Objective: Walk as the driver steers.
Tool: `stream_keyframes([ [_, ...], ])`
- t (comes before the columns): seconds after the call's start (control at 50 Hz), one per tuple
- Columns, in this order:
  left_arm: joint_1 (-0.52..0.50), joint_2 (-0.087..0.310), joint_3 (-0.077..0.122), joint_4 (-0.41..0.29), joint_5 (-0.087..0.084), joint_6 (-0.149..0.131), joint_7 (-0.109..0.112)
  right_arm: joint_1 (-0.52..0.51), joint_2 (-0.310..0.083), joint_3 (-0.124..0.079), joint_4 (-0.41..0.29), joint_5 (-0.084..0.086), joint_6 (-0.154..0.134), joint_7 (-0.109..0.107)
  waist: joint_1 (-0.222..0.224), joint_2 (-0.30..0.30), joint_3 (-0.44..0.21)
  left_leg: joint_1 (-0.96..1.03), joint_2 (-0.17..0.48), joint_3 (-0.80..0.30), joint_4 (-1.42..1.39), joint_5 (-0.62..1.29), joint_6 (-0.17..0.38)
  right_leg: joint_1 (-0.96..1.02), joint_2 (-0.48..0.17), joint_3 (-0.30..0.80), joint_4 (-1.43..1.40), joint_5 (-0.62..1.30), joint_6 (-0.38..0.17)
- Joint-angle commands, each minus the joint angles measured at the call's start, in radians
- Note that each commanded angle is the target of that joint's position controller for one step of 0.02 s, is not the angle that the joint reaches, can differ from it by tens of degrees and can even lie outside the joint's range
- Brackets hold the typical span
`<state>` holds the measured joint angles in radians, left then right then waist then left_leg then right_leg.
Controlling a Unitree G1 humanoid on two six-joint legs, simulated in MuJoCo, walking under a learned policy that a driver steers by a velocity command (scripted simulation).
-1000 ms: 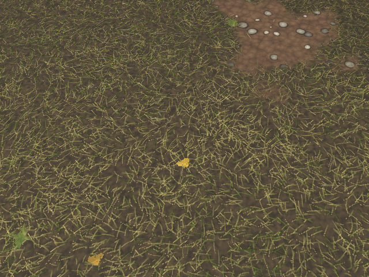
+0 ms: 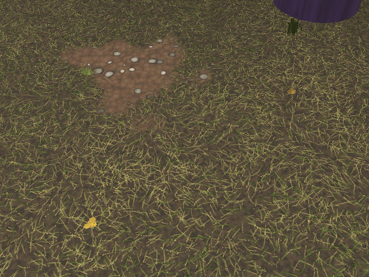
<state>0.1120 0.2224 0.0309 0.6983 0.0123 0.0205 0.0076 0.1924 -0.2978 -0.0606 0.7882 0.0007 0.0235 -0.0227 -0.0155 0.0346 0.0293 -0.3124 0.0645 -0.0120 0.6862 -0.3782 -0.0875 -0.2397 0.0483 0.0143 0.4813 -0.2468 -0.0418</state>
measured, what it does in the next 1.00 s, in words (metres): steps on the spot: left foot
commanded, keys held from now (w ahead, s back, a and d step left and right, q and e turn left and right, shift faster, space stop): no key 0.66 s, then w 0.34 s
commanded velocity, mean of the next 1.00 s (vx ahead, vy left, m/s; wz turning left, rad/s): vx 0.08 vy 0.00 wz -0.02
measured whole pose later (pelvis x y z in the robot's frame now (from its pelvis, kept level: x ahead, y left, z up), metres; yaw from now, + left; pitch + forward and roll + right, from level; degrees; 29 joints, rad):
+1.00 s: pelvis +0.07 +0.01 -0.02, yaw +0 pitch +1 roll +0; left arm 0.26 0.23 0.05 1.06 -0.03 -0.11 -0.02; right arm 0.37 -0.25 -0.04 0.99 0.03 -0.09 0.00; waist 0.00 0.03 -0.01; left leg -0.19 0.02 -0.04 0.63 -0.46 0.00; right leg -0.22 0.04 0.01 0.65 -0.43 -0.06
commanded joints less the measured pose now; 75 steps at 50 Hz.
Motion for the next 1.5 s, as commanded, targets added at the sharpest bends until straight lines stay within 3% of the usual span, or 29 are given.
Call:
stream_keyframes([
  [0.02,-0.022,0.126,0.028,-0.026,-0.011,-0.012,0.000,0.023,-0.062,-0.005,-0.042,-0.010,-0.019,0.004,-0.020,-0.134,-0.081,0.149,-0.008,0.008,-0.287,0.247,0.029,0.026,-0.213,0.191,-0.104,0.238,-0.128],
  [0.06,0.049,0.122,0.028,-0.001,0.010,-0.027,-0.008,0.025,-0.164,-0.020,-0.045,-0.022,-0.022,-0.001,0.042,0.015,-0.075,0.223,0.079,-0.071,-0.253,0.463,0.082,-0.035,-0.115,0.126,-0.074,0.036,-0.036],
  [0.08,0.040,0.114,0.027,0.004,0.010,-0.025,-0.007,-0.001,-0.149,-0.023,-0.028,-0.012,-0.024,0.005,0.049,0.092,-0.060,0.112,0.064,-0.066,-0.256,0.270,0.118,0.022,-0.069,0.070,-0.080,-0.004,-0.001],
  [0.1,-0.004,0.139,0.031,0.010,0.008,-0.021,-0.003,-0.019,-0.104,-0.012,-0.037,-0.013,-0.031,0.012,0.018,0.058,-0.030,0.066,0.043,-0.059,-0.280,0.185,0.115,0.046,-0.065,0.066,-0.052,0.005,0.013],
  [0.16,-0.008,0.127,0.034,0.027,0.000,-0.004,0.010,-0.016,-0.076,0.000,-0.017,-0.020,-0.051,0.011,0.014,0.038,-0.025,0.067,0.023,-0.041,-0.283,0.198,0.082,0.047,-0.075,0.072,-0.041,0.079,0.000],
  [0.36,0.037,0.118,0.039,0.142,-0.007,-0.009,0.019,0.008,-0.067,0.010,0.042,-0.012,-0.049,-0.006,0.006,-0.038,-0.022,0.102,0.000,-0.021,-0.269,0.217,0.084,0.048,-0.077,0.067,-0.051,0.132,0.016],
  [0.66,0.060,0.121,0.032,0.290,-0.011,-0.011,0.032,0.026,-0.051,0.019,0.143,-0.008,-0.042,-0.011,0.013,-0.032,-0.008,0.108,-0.023,-0.002,-0.285,0.237,0.085,0.069,-0.075,0.052,-0.062,0.161,0.021],
  [0.72,0.089,0.133,0.039,0.314,-0.026,-0.008,0.034,0.044,-0.061,0.013,0.160,0.006,-0.036,-0.019,0.019,-0.026,0.024,0.049,-0.049,0.007,-0.268,-0.198,0.124,0.000,-0.040,0.029,-0.045,-0.324,-0.013],
  [0.78,0.094,0.122,0.036,0.308,-0.035,-0.045,0.029,0.059,-0.061,0.013,0.151,0.019,-0.063,-0.019,0.017,-0.027,0.123,-0.024,-0.007,-0.070,-0.274,-0.348,0.173,-0.101,-0.076,0.084,-0.049,-0.461,-0.052],
  [0.86,0.095,0.100,0.032,0.305,-0.044,-0.099,0.005,0.114,-0.069,0.006,0.157,0.028,-0.108,0.000,0.004,0.000,0.097,0.035,0.040,-0.169,-0.282,-0.297,0.227,-0.128,-0.077,0.094,0.013,-0.355,-0.069],
  [0.94,0.089,0.065,0.021,0.286,-0.043,-0.146,-0.020,0.174,-0.129,-0.011,0.165,0.039,-0.127,0.013,0.016,0.137,0.085,0.182,0.187,-0.393,-0.344,-0.056,0.316,-0.220,-0.030,-0.006,0.166,-0.124,-0.059],
  [0.98,0.158,0.098,0.033,0.320,-0.043,-0.157,-0.033,0.153,-0.116,-0.013,0.143,0.031,-0.131,0.019,0.041,0.069,0.029,0.188,0.151,-0.307,-0.205,0.262,0.290,-0.132,-0.031,0.001,0.157,0.077,-0.053],
  [1.0,0.287,0.124,0.048,0.369,-0.049,-0.159,-0.036,0.070,-0.109,-0.010,0.105,0.025,-0.135,0.025,0.103,0.001,-0.029,0.055,0.073,-0.188,-0.052,0.444,0.241,0.084,-0.038,0.053,0.093,0.210,-0.074],
  [1.02,0.519,0.211,0.081,0.440,-0.047,-0.151,-0.034,-0.069,-0.083,-0.002,0.042,0.018,-0.150,0.033,0.207,-0.175,-0.105,-0.238,-0.067,0.009,0.310,0.589,0.147,0.437,-0.141,0.270,-0.032,0.344,-0.141],
  [1.04,0.575,0.218,0.073,0.453,-0.037,-0.133,-0.036,-0.047,-0.031,0.006,0.044,0.013,-0.163,0.034,0.193,-0.365,-0.103,-0.559,-0.146,0.036,0.589,-0.124,0.102,0.636,-0.336,0.545,-0.113,0.602,-0.224],
  [1.06,0.518,0.150,0.046,0.430,-0.028,-0.131,-0.036,-0.082,-0.029,0.013,0.023,0.046,-0.169,0.039,0.170,-0.223,-0.026,-0.709,-0.093,-0.069,0.690,-0.229,0.132,0.600,-0.401,0.609,-0.115,0.479,-0.277],
  [1.08,0.479,0.107,0.029,0.410,-0.017,-0.131,-0.031,-0.138,-0.016,0.019,0.003,0.072,-0.167,0.044,0.152,-0.135,0.045,-0.828,-0.053,-0.076,0.774,-0.213,0.152,0.600,-0.403,0.545,-0.125,0.424,-0.281],
  [1.12,0.410,0.078,0.002,0.396,-0.021,-0.120,-0.020,-0.175,0.001,0.024,-0.029,0.047,-0.161,0.048,0.096,-0.057,0.116,-0.860,0.025,-0.031,0.682,-0.100,0.151,0.493,-0.368,0.392,-0.182,0.483,-0.205],
  [1.16,0.263,0.076,-0.010,0.339,-0.014,-0.099,0.002,-0.151,0.012,0.031,-0.051,0.024,-0.154,0.058,0.029,-0.089,0.130,-0.581,0.021,0.040,0.411,0.067,0.111,0.214,-0.257,0.213,-0.270,0.582,-0.136],
  [1.2,0.231,0.133,-0.001,0.319,-0.010,-0.095,0.026,-0.187,0.048,0.048,-0.070,0.008,-0.144,0.065,0.029,-0.126,0.088,-0.196,-0.042,0.102,0.082,0.326,0.084,-0.017,-0.150,0.065,-0.321,0.616,-0.093],
  [1.24,0.291,0.197,0.015,0.340,-0.020,-0.110,0.033,-0.161,-0.015,0.024,-0.071,0.019,-0.127,0.053,0.003,-0.174,0.027,-0.015,-0.097,0.085,-0.032,0.453,0.082,0.017,-0.179,0.076,-0.318,0.678,-0.084],
  [1.28,0.273,0.195,0.021,0.340,-0.034,-0.114,0.038,-0.067,-0.076,-0.003,-0.038,0.015,-0.112,0.037,-0.056,-0.183,-0.035,0.103,-0.127,0.050,-0.121,0.493,0.102,0.112,-0.188,0.077,-0.208,0.764,-0.046],
  [1.32,0.250,0.178,0.020,0.330,-0.023,-0.097,0.030,0.092,-0.110,-0.028,0.029,0.005,-0.102,0.027,-0.140,-0.148,-0.118,0.266,-0.104,0.035,-0.176,0.562,0.148,0.158,-0.160,0.065,0.044,0.779,0.004],
  [1.34,0.297,0.135,0.011,0.315,0.004,-0.090,0.027,0.159,-0.156,-0.034,0.045,-0.011,-0.099,0.023,-0.132,-0.015,-0.205,0.462,0.048,-0.107,-0.107,0.930,0.194,0.026,-0.097,0.046,0.290,0.451,0.032],
  [1.36,0.536,-0.029,-0.028,0.360,0.005,-0.085,0.015,0.153,-0.170,-0.016,0.053,-0.045,-0.099,0.037,-0.003,0.279,-0.402,0.645,0.331,-0.443,-0.138,1.221,0.410,-0.135,0.050,0.060,0.697,-0.406,0.079],
  [1.38,0.567,0.032,-0.016,0.387,-0.011,-0.082,0.004,0.118,-0.099,0.000,0.047,-0.035,-0.099,0.055,-0.005,0.202,-0.439,0.516,0.314,-0.587,-0.287,0.989,0.437,-0.110,0.039,0.169,0.818,-0.409,0.083],
  [1.4,0.456,0.082,-0.001,0.357,-0.025,-0.070,0.003,-0.019,-0.077,0.004,0.027,-0.003,-0.100,0.061,0.017,0.107,-0.247,0.343,0.273,-0.462,-0.332,0.708,0.399,-0.184,-0.011,0.112,0.840,-0.361,0.086],
  [1.42,0.354,0.099,0.004,0.331,-0.022,-0.058,0.013,-0.099,-0.042,0.015,0.017,0.005,-0.099,0.062,0.021,0.001,-0.147,0.203,0.221,-0.370,-0.373,0.531,0.351,-0.198,-0.054,0.078,0.798,-0.292,0.086],
  [1.5,0.309,0.081,0.014,0.306,-0.013,-0.014,0.045,-0.157,-0.035,0.024,0.045,-0.037,-0.094,0.050,0.072,0.073,-0.074,-0.087,0.103,-0.181,-0.462,0.308,0.289,-0.024,-0.105,0.045,0.504,-0.213,0.077],
])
